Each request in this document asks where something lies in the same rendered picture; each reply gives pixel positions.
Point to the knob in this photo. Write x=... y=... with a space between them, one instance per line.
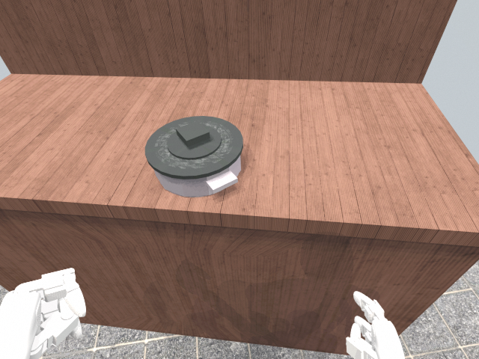
x=192 y=133

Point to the table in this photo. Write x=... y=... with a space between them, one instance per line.
x=351 y=178

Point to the pot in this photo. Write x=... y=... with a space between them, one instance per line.
x=203 y=186

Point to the lid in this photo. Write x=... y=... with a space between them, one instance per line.
x=167 y=154

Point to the robot right hand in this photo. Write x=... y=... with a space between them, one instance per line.
x=381 y=338

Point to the robot left hand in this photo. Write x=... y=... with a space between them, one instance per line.
x=22 y=311

